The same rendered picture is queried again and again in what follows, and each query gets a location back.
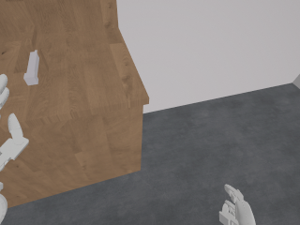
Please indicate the robot left hand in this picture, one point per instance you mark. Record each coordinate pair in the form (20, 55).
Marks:
(12, 147)

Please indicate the robot right hand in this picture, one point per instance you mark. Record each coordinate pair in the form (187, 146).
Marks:
(240, 212)

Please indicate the counter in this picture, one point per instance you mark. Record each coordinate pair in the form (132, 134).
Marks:
(84, 118)

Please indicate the tap lever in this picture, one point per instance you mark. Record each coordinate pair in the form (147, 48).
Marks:
(31, 75)

